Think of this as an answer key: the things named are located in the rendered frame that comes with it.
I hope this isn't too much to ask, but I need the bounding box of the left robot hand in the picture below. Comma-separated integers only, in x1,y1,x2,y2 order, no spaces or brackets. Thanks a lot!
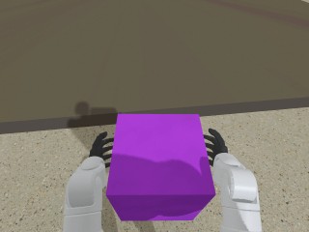
89,131,114,168

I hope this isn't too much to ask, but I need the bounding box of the carton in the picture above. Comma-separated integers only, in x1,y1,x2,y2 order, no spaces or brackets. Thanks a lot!
105,114,216,221

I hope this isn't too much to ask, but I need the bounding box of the left robot forearm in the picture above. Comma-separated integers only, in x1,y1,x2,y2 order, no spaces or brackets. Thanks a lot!
63,156,107,232

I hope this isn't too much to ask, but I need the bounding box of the right robot hand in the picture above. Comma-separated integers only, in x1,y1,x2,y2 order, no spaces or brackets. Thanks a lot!
203,128,228,166

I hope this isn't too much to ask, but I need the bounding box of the right robot forearm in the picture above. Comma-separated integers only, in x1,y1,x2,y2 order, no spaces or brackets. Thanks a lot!
212,153,264,232

